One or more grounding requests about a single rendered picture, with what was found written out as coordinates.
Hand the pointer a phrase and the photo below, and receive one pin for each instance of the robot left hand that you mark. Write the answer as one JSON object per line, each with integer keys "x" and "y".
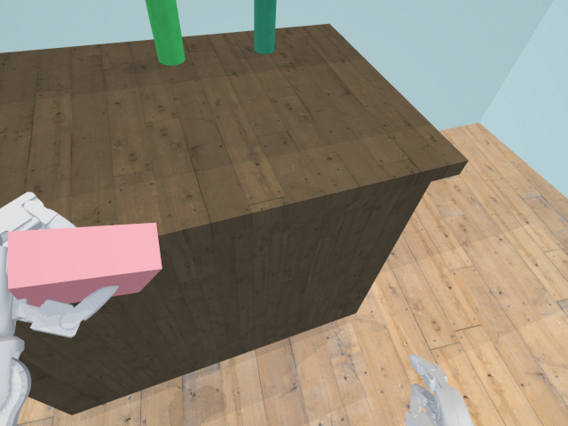
{"x": 28, "y": 213}

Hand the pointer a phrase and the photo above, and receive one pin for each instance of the robot right hand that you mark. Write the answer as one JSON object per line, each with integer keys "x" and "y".
{"x": 445, "y": 408}

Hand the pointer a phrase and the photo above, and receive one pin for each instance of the table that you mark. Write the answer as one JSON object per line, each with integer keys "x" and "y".
{"x": 279, "y": 184}

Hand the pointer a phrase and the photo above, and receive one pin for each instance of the robot left forearm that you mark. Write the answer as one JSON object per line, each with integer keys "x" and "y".
{"x": 15, "y": 380}

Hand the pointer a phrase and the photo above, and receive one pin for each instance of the sponge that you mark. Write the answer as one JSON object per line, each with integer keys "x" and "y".
{"x": 68, "y": 264}

